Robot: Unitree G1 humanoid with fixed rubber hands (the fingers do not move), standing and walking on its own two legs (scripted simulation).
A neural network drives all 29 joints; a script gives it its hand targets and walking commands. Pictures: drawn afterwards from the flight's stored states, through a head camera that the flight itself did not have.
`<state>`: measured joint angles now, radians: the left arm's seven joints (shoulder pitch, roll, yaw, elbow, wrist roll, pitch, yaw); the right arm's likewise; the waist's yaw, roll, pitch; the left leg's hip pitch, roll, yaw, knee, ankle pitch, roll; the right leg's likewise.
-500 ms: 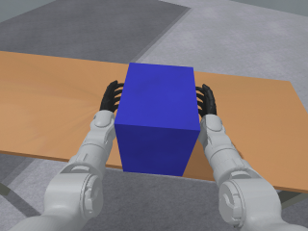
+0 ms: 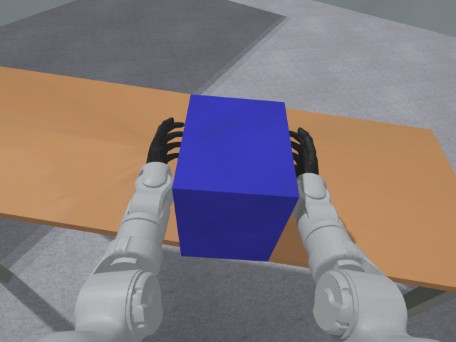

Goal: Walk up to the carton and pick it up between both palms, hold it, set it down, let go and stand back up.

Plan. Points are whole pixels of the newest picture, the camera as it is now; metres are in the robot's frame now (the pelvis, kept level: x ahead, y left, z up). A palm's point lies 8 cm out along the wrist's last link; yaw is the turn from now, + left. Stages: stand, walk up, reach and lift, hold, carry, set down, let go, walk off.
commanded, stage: reach and lift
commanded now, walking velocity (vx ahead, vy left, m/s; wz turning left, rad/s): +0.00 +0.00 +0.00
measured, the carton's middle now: (231, 181) +0.41 +0.04 +0.05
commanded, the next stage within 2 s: none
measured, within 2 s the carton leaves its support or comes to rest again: leaves its support in 1.22 s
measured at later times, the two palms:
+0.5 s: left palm (158, 165) +0.39 +0.17 +0.09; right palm (307, 176) +0.40 -0.09 +0.09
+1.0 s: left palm (159, 166) +0.39 +0.17 +0.09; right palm (307, 180) +0.40 -0.09 +0.09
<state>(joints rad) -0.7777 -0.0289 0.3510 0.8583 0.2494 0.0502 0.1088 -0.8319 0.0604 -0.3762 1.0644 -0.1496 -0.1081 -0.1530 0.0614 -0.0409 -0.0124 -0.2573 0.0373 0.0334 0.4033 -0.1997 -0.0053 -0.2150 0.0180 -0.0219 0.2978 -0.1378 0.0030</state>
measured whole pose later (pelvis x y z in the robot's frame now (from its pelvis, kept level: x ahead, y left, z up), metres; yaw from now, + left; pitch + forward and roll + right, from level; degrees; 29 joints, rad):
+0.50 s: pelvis +0.01 +0.00 +0.00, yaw +1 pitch -1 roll -1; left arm -0.71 -0.13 0.53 0.74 0.45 0.05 -0.02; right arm -0.73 0.19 -0.60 0.89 -0.43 -0.13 -0.06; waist 0.05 -0.04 0.03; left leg -0.14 0.02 0.02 0.33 -0.18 -0.01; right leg -0.10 0.00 -0.04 0.25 -0.14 0.00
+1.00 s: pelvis +0.01 +0.00 +0.00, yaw +1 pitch -1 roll -1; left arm -0.68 -0.13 0.51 0.70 0.42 0.08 -0.04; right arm -0.68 0.19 -0.51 0.86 -0.37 -0.15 -0.10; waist 0.05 -0.04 0.04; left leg -0.11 0.02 0.02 0.32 -0.18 -0.01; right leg -0.08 0.00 -0.04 0.25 -0.14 0.00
